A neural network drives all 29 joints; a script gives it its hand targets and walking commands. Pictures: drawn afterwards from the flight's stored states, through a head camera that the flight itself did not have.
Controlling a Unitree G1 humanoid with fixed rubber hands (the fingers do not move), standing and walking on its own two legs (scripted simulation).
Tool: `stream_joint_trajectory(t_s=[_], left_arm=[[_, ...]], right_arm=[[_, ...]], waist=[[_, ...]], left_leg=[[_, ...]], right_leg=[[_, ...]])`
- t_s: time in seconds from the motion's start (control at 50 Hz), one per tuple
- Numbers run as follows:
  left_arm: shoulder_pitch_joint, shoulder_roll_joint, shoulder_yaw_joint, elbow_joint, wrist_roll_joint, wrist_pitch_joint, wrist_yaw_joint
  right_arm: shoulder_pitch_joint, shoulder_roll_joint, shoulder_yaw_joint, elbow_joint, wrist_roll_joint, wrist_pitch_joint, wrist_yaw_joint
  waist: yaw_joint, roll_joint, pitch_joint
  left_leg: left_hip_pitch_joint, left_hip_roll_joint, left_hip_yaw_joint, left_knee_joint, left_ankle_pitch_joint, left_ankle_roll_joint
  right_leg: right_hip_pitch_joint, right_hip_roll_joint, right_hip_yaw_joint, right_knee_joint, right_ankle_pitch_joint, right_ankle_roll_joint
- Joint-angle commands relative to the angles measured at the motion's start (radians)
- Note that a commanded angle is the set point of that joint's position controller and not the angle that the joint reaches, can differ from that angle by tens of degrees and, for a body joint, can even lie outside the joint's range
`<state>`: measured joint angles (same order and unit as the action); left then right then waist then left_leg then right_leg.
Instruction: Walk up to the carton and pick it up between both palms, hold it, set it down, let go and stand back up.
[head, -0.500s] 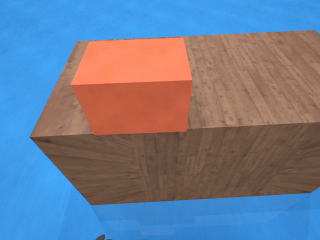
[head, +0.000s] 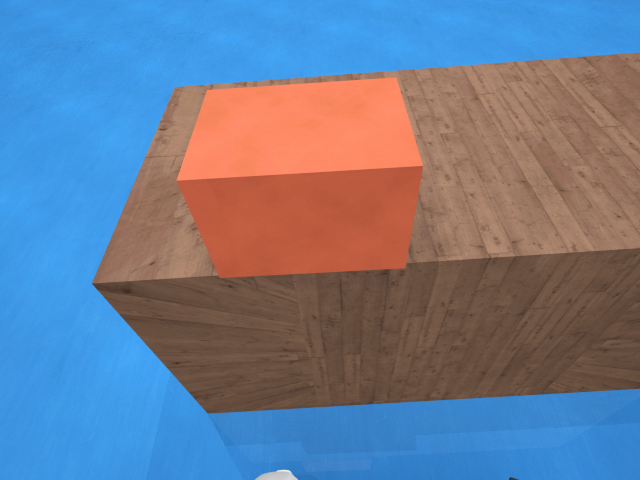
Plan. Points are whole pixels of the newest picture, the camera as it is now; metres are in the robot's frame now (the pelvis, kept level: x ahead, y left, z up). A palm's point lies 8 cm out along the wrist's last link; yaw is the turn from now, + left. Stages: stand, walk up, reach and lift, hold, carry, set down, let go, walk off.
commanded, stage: walk up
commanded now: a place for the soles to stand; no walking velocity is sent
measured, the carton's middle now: (306, 179) +0.57 +0.06 +0.05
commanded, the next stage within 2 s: none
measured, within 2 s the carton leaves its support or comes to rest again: neither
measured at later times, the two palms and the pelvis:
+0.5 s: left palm (160, 420) +0.23 +0.28 -0.12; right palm out of the picture +0.11 -0.14 -0.13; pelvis +0.08 +0.08 -0.01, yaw -1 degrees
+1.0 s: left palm (157, 445) +0.20 +0.27 -0.13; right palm (458, 444) +0.20 -0.15 -0.12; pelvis +0.12 +0.06 +0.00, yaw +0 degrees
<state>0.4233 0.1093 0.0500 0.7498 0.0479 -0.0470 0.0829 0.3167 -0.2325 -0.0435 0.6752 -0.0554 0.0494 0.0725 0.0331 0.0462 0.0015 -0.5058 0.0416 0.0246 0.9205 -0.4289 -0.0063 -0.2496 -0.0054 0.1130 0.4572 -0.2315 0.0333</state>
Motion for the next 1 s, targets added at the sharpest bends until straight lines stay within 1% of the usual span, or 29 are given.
stream_joint_trajectory(t_s=[0.0,0.04,0.06,0.08,0.1,0.12,0.14,0.16,0.18,0.2,0.26,0.32,0.38,0.4,0.42,0.44,0.46,0.48,0.5,0.52,0.54,0.58,0.6,0.64,0.68,0.7,0.84,0.92,0.98], left_arm=[[-0.073,0.173,0.053,-0.105,-0.002,-0.032,-0.008],[-0.097,0.191,0.056,-0.106,-0.008,-0.019,-0.027],[-0.097,0.191,0.054,-0.101,-0.010,-0.011,-0.037],[-0.072,0.159,0.045,-0.092,-0.007,-0.003,-0.047],[-0.033,0.096,0.026,-0.090,-0.004,0.003,-0.057],[-0.025,0.027,0.004,-0.124,0.003,0.002,-0.061],[-0.078,0.079,0.014,-0.150,0.022,0.008,-0.059],[-0.100,0.097,0.015,-0.163,0.021,0.009,-0.063],[-0.095,0.098,0.011,-0.160,0.016,0.007,-0.068],[-0.080,0.103,0.010,-0.144,0.016,0.006,-0.073],[-0.066,0.101,0.005,-0.106,0.010,0.017,-0.086],[-0.132,0.067,-0.014,-0.120,0.004,0.030,-0.084],[-0.169,0.043,-0.029,-0.121,-0.008,0.034,-0.076],[-0.167,0.040,-0.029,-0.121,-0.012,0.033,-0.071],[-0.158,0.045,-0.025,-0.116,-0.010,0.030,-0.067],[-0.150,0.055,-0.019,-0.108,-0.011,0.024,-0.063],[-0.149,0.084,-0.011,-0.112,-0.009,0.016,-0.059],[-0.174,0.122,-0.002,-0.123,-0.003,0.009,-0.055],[-0.213,0.133,-0.003,-0.119,-0.012,0.010,-0.059],[-0.224,0.105,-0.008,-0.118,-0.021,0.011,-0.065],[-0.236,0.091,-0.014,-0.113,-0.026,0.011,-0.069],[-0.233,0.076,-0.019,-0.093,-0.029,0.008,-0.071],[-0.229,0.075,-0.019,-0.085,-0.030,0.006,-0.072],[-0.228,0.079,-0.015,-0.078,-0.026,0.003,-0.072],[-0.229,0.079,-0.013,-0.076,-0.026,0.002,-0.071],[-0.230,0.080,-0.012,-0.074,-0.026,0.002,-0.071],[-0.214,0.082,-0.006,-0.052,-0.028,0.007,-0.073],[-0.197,0.088,-0.003,-0.045,-0.029,0.008,-0.077],[-0.177,0.090,-0.005,-0.035,-0.030,0.008,-0.079]], right_arm=[[-0.042,-0.007,-0.002,-0.124,0.013,-0.038,0.007],[0.011,0.004,-0.004,-0.112,0.018,-0.042,0.004],[0.058,-0.004,-0.013,-0.092,0.018,-0.046,0.001],[0.119,-0.016,-0.022,-0.072,0.009,-0.055,-0.007],[0.179,-0.053,-0.035,-0.071,-0.001,-0.068,-0.018],[0.196,-0.151,-0.061,-0.101,0.002,-0.073,-0.034],[0.176,-0.177,-0.073,-0.104,0.010,-0.066,-0.051],[0.136,-0.143,-0.068,-0.107,0.012,-0.066,-0.060],[0.095,-0.115,-0.061,-0.110,0.012,-0.071,-0.064],[0.072,-0.087,-0.053,-0.117,0.012,-0.079,-0.068],[0.065,-0.027,-0.039,-0.108,0.008,-0.109,-0.080],[0.074,-0.007,-0.032,-0.096,0.015,-0.121,-0.088],[0.069,-0.017,-0.025,-0.084,0.020,-0.117,-0.083],[0.067,-0.022,-0.024,-0.080,0.023,-0.114,-0.080],[0.059,-0.027,-0.022,-0.080,0.029,-0.109,-0.078],[0.060,-0.023,-0.017,-0.079,0.037,-0.105,-0.074],[0.074,-0.009,-0.013,-0.082,0.042,-0.104,-0.070],[0.093,0.017,-0.003,-0.085,0.047,-0.105,-0.068],[0.107,0.043,0.006,-0.068,0.049,-0.098,-0.071],[0.102,0.037,0.006,-0.061,0.044,-0.092,-0.075],[0.090,0.027,0.005,-0.053,0.039,-0.092,-0.075],[0.094,0.014,0.002,-0.038,0.040,-0.097,-0.072],[0.098,0.010,0.000,-0.031,0.041,-0.100,-0.071],[0.091,0.012,-0.002,-0.030,0.045,-0.104,-0.074],[0.081,0.021,-0.001,-0.032,0.045,-0.102,-0.080],[0.073,0.021,-0.001,-0.032,0.046,-0.100,-0.082],[0.045,0.031,-0.001,-0.026,0.043,-0.091,-0.090],[0.026,0.031,0.004,-0.019,0.042,-0.088,-0.091],[0.020,0.032,0.006,-0.005,0.042,-0.087,-0.093]], waist=[[-0.024,-0.221,-0.002],[-0.051,-0.218,0.004],[-0.072,-0.183,-0.005],[-0.093,-0.102,-0.009],[-0.113,0.057,-0.023],[-0.107,0.260,-0.043],[-0.114,0.170,0.001],[-0.092,0.088,0.063],[-0.072,0.071,0.083],[-0.059,0.080,0.087],[-0.043,0.035,0.056],[-0.051,0.015,0.048],[-0.059,0.043,0.010],[-0.053,0.049,0.002],[-0.040,0.044,-0.013],[-0.031,0.026,-0.019],[-0.029,-0.017,-0.040],[-0.047,-0.084,-0.061],[-0.063,-0.123,-0.065],[-0.058,-0.121,-0.041],[-0.053,-0.099,-0.014],[-0.047,-0.101,-0.010],[-0.045,-0.085,-0.029],[-0.044,-0.058,-0.051],[-0.043,-0.054,-0.060],[-0.042,-0.042,-0.061],[-0.041,-0.057,-0.040],[-0.039,-0.048,-0.031],[-0.038,-0.066,-0.020]], left_leg=[[0.025,0.026,0.006,-0.124,0.055,-0.017],[0.207,-0.013,0.064,-0.265,0.108,-0.007],[0.327,-0.042,0.087,-0.311,0.151,-0.004],[0.440,-0.054,0.076,-0.343,0.128,-0.007],[0.504,0.076,-0.104,-0.469,-0.006,0.006],[0.475,0.299,-0.455,-0.673,-0.288,0.077],[0.325,0.327,-0.561,-0.762,-0.439,0.160],[0.251,0.310,-0.534,-0.769,-0.396,0.183],[0.240,0.286,-0.456,-0.758,-0.303,0.181],[0.238,0.253,-0.390,-0.749,-0.210,0.164],[0.230,0.224,-0.279,-0.708,0.005,0.184],[0.234,0.206,-0.205,-0.666,0.167,0.199],[0.240,0.189,-0.160,-0.593,0.384,0.200],[0.241,0.190,-0.157,-0.564,0.456,0.193],[0.226,0.185,-0.149,-0.532,0.510,0.172],[0.191,0.169,-0.137,-0.505,0.506,0.136],[0.157,0.148,-0.121,-0.473,0.440,0.101],[0.100,0.099,-0.086,-0.452,0.296,0.059],[0.170,0.044,-0.040,-0.460,0.157,0.029],[0.212,0.033,-0.035,-0.468,0.125,0.026],[0.224,0.034,-0.046,-0.487,0.144,0.028],[0.253,0.059,-0.072,-0.506,0.251,0.038],[0.269,0.067,-0.076,-0.509,0.307,0.040],[0.288,0.073,-0.069,-0.497,0.390,0.037],[0.303,0.068,-0.060,-0.483,0.413,0.032],[0.308,0.066,-0.056,-0.478,0.414,0.031],[0.330,0.062,-0.053,-0.471,0.350,0.028],[0.329,0.061,-0.055,-0.487,0.294,0.025],[0.340,0.062,-0.058,-0.499,0.275,0.025]], right_leg=[[-0.041,-0.188,0.174,-0.221,-0.174,-0.161],[-0.164,-0.160,0.111,-0.172,-0.235,-0.130],[-0.239,-0.135,0.083,-0.116,-0.299,-0.111],[-0.315,-0.086,0.047,0.010,-0.368,-0.085],[-0.385,-0.002,-0.032,0.235,-0.397,-0.037],[-0.468,0.047,-0.122,0.498,-0.439,0.003],[-0.430,0.022,-0.093,0.650,-0.404,0.010],[-0.433,-0.007,-0.080,0.732,-0.328,0.017],[-0.448,-0.036,-0.078,0.737,-0.283,0.017],[-0.434,-0.058,-0.076,0.703,-0.247,0.015],[-0.348,-0.065,-0.095,0.599,-0.197,0.009],[-0.277,-0.054,-0.119,0.433,-0.159,0.001],[-0.151,-0.023,-0.147,0.270,-0.145,-0.014],[-0.105,-0.013,-0.154,0.211,-0.101,-0.022],[-0.029,-0.005,-0.161,0.119,-0.008,-0.033],[0.057,-0.002,-0.149,0.045,0.069,-0.048],[0.140,-0.058,-0.082,0.008,0.140,-0.069],[0.202,-0.141,0.024,-0.003,0.213,-0.100],[0.111,-0.176,0.060,-0.023,0.151,-0.143],[0.056,-0.172,0.059,-0.056,0.083,-0.146],[0.045,-0.152,0.039,-0.064,0.084,-0.136],[0.068,-0.112,-0.014,-0.033,0.198,-0.119],[0.088,-0.105,-0.026,-0.018,0.241,-0.117],[0.108,-0.098,-0.040,0.003,0.298,-0.117],[0.104,-0.101,-0.045,0.006,0.320,-0.120],[0.098,-0.101,-0.046,0.006,0.327,-0.121],[0.063,-0.103,-0.042,-0.030,0.303,-0.118],[0.054,-0.102,-0.037,-0.054,0.251,-0.115],[0.040,-0.100,-0.035,-0.071,0.214,-0.110]])
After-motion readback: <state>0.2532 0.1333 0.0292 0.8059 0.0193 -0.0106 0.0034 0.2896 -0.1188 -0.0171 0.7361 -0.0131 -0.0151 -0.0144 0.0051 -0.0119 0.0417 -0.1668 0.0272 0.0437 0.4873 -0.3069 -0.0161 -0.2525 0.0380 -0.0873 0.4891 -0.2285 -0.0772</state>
